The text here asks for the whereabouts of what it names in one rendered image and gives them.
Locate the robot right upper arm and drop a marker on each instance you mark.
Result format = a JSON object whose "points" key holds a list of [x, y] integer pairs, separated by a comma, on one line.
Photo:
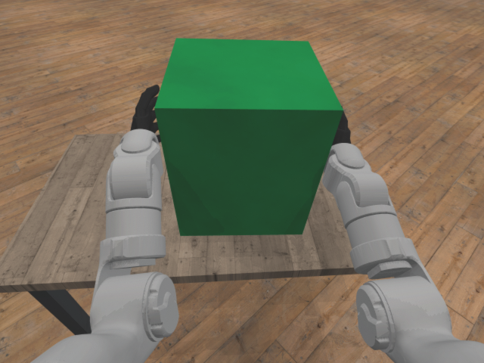
{"points": [[407, 319]]}

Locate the table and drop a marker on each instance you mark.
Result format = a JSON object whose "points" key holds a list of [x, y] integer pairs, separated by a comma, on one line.
{"points": [[57, 246]]}

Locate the robot left hand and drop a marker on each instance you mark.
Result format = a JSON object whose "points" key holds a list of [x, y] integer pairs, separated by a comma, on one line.
{"points": [[144, 114]]}

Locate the robot left upper arm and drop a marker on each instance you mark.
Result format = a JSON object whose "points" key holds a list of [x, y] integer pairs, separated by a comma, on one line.
{"points": [[131, 314]]}

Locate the left robot forearm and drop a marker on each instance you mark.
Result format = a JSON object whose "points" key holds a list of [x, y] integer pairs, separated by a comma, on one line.
{"points": [[133, 208]]}

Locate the robot right hand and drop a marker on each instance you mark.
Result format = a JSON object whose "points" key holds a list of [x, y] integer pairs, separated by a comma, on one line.
{"points": [[343, 133]]}

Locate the carton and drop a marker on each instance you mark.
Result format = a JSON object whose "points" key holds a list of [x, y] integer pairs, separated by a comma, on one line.
{"points": [[246, 128]]}

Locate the right robot forearm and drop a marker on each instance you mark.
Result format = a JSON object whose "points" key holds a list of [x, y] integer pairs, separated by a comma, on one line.
{"points": [[379, 247]]}

